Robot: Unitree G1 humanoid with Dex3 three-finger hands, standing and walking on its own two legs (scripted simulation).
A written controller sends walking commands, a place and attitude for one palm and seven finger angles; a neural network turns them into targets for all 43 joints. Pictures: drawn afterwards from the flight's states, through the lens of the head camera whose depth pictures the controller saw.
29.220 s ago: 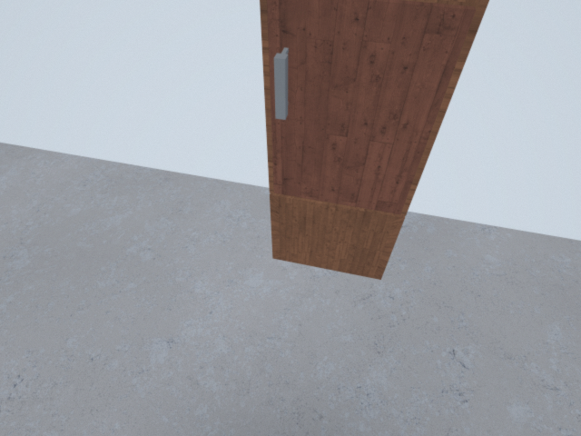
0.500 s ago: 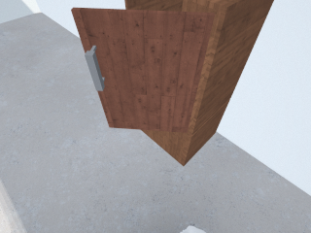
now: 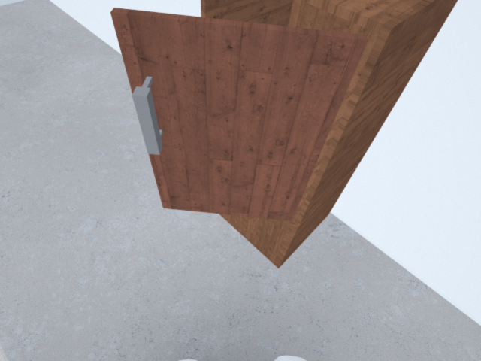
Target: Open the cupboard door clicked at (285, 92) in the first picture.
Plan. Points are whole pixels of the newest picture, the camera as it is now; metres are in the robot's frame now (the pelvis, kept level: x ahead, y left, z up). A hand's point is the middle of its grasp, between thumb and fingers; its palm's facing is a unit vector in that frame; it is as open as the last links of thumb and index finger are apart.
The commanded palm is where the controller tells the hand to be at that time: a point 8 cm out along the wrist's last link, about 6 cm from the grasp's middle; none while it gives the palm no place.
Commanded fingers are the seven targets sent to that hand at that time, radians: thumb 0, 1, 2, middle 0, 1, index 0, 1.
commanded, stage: come to a stop and stand still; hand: left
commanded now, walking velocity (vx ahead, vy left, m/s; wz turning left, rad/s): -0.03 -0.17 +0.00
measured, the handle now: (151, 116) +0.54 +0.22 +0.06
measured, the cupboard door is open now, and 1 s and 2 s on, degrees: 40 40 40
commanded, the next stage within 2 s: look again from close up in 1.38 s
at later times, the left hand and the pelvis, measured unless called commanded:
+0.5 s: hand out of the picture -0.01 +0.13 -0.18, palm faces -0.01 -0.98 -0.17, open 7.3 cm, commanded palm none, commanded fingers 0.00 0.90 0.90 -0.20 -0.30 -0.20 -0.30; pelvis -0.02 -0.04 +0.00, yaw -1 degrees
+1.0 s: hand out of the picture -0.01 +0.11 -0.17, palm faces +0.02 -0.99 -0.17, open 7.4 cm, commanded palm none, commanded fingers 0.00 0.90 0.90 -0.20 -0.30 -0.20 -0.30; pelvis +0.00 -0.05 +0.00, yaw +0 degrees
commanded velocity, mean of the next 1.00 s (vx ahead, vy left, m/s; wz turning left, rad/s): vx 0.01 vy -0.02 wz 0.00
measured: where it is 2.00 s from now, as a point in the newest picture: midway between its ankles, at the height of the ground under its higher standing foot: outside the picture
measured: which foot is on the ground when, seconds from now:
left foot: down 0.00-1.00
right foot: up 0.00-0.26, down 0.28-1.00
